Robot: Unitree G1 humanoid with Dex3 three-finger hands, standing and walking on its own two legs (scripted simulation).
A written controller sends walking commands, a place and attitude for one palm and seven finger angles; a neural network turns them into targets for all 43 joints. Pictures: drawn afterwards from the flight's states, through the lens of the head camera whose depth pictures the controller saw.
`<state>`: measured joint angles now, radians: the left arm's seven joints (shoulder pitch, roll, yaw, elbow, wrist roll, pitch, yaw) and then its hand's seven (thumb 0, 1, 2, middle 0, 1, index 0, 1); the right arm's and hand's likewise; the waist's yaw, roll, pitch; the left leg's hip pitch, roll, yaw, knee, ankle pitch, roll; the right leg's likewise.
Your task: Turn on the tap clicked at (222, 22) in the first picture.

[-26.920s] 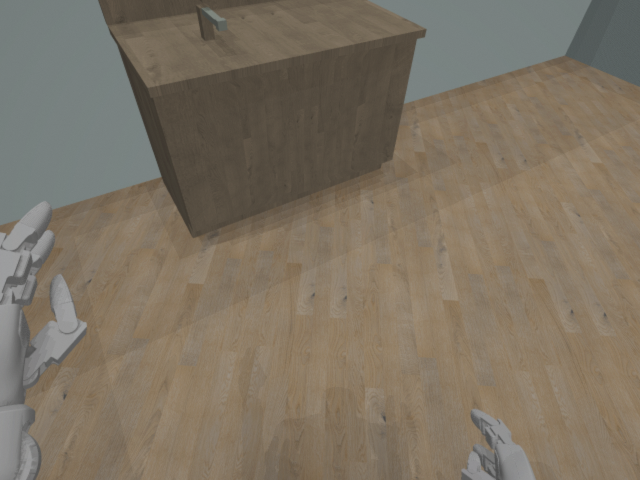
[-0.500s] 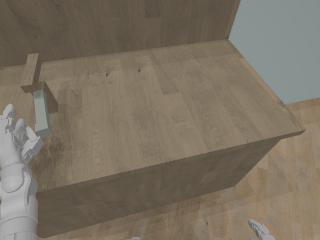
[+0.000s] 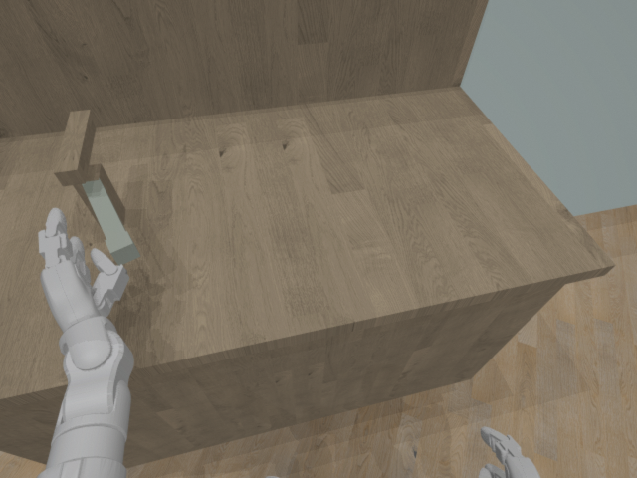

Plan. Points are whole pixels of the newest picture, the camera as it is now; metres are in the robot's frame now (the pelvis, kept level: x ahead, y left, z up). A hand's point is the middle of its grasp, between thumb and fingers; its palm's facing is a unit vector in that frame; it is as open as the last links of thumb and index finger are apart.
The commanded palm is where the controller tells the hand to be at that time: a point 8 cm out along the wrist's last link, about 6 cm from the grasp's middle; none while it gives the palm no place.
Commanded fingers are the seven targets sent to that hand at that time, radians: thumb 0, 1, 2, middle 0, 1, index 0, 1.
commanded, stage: push the lever round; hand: left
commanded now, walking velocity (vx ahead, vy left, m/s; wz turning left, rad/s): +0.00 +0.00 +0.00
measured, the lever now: (123, 248) +0.37 +0.28 +0.07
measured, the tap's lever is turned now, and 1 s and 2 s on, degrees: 21 48 80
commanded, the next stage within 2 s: lift the hand up off the lever in 1.82 s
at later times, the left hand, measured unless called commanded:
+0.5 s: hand (164, 257) +0.36 +0.23 +0.07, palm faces +0.70 -0.72 -0.06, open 7.6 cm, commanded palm +0.31 +0.24 +0.06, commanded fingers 0.00 0.90 0.90 -0.15 -0.15 -0.15 -0.15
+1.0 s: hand (189, 240) +0.39 +0.20 +0.07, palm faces +0.77 -0.64 -0.07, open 7.7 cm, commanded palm +0.35 +0.21 +0.06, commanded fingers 0.00 0.90 0.90 -0.15 -0.15 -0.15 -0.15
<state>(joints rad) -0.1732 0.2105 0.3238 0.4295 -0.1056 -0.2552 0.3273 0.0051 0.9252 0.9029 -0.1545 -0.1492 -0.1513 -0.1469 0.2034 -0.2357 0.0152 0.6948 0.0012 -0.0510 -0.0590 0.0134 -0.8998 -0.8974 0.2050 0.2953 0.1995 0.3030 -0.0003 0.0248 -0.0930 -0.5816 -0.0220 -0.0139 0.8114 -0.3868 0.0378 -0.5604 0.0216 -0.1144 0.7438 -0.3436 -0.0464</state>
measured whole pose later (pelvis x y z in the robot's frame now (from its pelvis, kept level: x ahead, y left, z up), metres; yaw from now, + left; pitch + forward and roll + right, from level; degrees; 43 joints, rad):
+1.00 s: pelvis +0.00 -0.02 +0.00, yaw +0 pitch +10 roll -1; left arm -0.42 0.07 0.28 0.64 0.04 -0.21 0.75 0.00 0.93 0.91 -0.15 -0.15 -0.15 -0.15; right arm 0.18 -0.21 -0.02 0.75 -0.05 0.01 -0.02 0.01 -0.90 -0.90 0.20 0.30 0.20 0.30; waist -0.03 0.03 -0.12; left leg -0.59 -0.01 -0.03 0.80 -0.38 0.01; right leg -0.58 0.04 -0.12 0.75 -0.35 -0.08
